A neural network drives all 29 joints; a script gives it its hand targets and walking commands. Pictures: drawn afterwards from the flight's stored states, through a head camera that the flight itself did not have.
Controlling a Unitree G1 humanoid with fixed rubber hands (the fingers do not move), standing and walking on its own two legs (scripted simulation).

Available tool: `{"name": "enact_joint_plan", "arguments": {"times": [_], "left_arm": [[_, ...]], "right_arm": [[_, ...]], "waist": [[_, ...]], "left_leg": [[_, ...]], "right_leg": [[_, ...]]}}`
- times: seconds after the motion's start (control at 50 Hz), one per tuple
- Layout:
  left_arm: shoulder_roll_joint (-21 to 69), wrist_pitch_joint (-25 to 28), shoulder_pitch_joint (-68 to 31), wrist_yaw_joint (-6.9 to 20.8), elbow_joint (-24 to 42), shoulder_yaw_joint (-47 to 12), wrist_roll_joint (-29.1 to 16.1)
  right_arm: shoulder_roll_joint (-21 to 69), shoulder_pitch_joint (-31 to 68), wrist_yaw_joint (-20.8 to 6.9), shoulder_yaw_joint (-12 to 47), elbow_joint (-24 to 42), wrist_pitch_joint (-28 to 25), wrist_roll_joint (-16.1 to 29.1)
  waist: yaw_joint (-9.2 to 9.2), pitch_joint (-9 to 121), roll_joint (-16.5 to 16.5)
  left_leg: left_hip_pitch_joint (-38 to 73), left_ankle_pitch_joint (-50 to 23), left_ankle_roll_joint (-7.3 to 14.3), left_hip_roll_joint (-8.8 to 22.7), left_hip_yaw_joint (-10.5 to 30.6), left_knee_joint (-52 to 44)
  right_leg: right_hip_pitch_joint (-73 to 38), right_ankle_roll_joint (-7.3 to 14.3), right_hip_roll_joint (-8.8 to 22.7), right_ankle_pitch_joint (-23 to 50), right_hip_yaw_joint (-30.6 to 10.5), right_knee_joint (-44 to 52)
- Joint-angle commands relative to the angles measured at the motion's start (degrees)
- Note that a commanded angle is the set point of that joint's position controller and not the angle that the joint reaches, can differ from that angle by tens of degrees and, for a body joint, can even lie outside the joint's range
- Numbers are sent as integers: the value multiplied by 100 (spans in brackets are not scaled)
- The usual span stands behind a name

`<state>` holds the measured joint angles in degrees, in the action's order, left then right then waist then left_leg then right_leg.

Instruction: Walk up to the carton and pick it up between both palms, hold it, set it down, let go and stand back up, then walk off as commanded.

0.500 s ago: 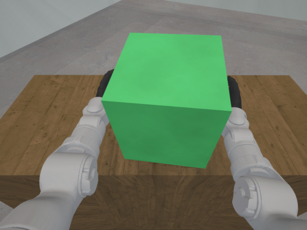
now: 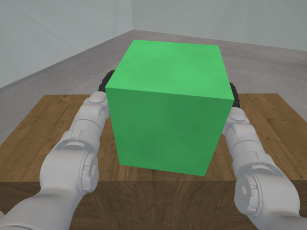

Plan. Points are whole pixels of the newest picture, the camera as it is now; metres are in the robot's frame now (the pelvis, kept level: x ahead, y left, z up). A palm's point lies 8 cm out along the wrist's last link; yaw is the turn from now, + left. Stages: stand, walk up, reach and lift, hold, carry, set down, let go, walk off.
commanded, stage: reach and lift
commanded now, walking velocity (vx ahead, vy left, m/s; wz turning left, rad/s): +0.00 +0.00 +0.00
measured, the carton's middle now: (168, 106) +0.43 -0.04 +0.16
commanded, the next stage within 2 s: hold in 1.74 s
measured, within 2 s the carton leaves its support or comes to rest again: neither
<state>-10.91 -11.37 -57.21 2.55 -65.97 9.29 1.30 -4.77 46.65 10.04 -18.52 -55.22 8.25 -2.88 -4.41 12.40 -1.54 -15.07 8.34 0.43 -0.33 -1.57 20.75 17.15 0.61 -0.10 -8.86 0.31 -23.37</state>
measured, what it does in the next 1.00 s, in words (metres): stands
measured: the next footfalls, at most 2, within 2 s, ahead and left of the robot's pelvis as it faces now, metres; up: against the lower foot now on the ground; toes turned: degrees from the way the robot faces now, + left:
none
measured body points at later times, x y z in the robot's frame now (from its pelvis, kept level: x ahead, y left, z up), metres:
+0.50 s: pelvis +0.00 +0.00 +0.00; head -0.07 +0.01 +0.44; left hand +0.42 +0.14 +0.25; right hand +0.39 -0.21 +0.21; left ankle +0.03 +0.12 -0.74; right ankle +0.03 -0.11 -0.74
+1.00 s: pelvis -0.01 +0.00 +0.00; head -0.09 +0.01 +0.44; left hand +0.40 +0.14 +0.27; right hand +0.38 -0.20 +0.23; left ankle +0.03 +0.12 -0.74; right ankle +0.03 -0.11 -0.74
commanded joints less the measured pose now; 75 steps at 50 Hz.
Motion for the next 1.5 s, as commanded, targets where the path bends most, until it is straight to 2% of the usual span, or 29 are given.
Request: {"name": "enact_joint_plan", "arguments": {"times": [0.0, 0.1, 0.3, 0.46, 0.62, 0.72, 0.86, 1.06, 1.48], "left_arm": [[3404, -150, -4927, 404, 2363, -169, -30], [3357, -579, -4637, 386, 2731, -107, 63], [3424, -1276, -4039, 416, 3427, -268, 127], [3526, -1789, -3728, 438, 3728, -302, 216], [3596, -2193, -3694, 412, 3886, -280, 277], [3671, -2364, -3723, 366, 4041, -321, 261], [3726, -2528, -3837, 350, 4125, -345, 179], [3775, -2712, -3940, 317, 4359, -463, 24], [3617, -2985, -4394, 249, 4573, -510, -215]], "right_arm": [[3574, 6672, -1199, 2179, 2084, -364, 981], [3532, 6723, -1148, 2364, 2295, -100, 1270], [3531, 6749, -929, 2958, 3152, 329, 1962], [3404, 6736, -815, 3181, 3531, 671, 2345], [3267, 6903, -833, 3225, 3782, 909, 2585], [3252, 7033, -882, 3318, 4008, 1022, 2726], [3190, 7170, -922, 3281, 4133, 1175, 2794], [3094, 7418, -909, 3356, 4377, 1353, 2980], [3044, 7558, -939, 3291, 4079, 1842, 3272]], "waist": [[842, 2025, -192], [919, 2019, -244], [994, 2264, -184], [973, 2084, -96], [1021, 1915, -60], [1089, 2024, -65], [1056, 2043, -98], [1019, 2291, -55], [1000, 2490, 46]], "left_leg": [[789, -411, 295, -183, 16, -475], [838, -577, 319, -206, 15, -438], [973, -1084, 324, -280, 80, -281], [1165, -1188, 308, -273, 166, -235], [1184, -1076, 324, -230, 209, -203], [1144, -1038, 340, -212, 228, -170], [1057, -863, 352, -196, 246, -173], [1143, -1110, 307, -178, 265, -92], [945, -979, 257, -142, 307, -65]], "right_leg": [[-2287, -327, -87, 809, -80, 519], [-2395, -337, -104, 875, -108, 563], [-2651, -363, -143, 1322, -169, 561], [-2375, -315, -225, 1027, -149, 668], [-2001, -258, -296, 534, -144, 757], [-1891, -234, -325, 416, -154, 765], [-1760, -211, -348, 276, -174, 782], [-1748, -189, -404, 519, -178, 764], [-1643, -158, -468, 557, -205, 726]]}}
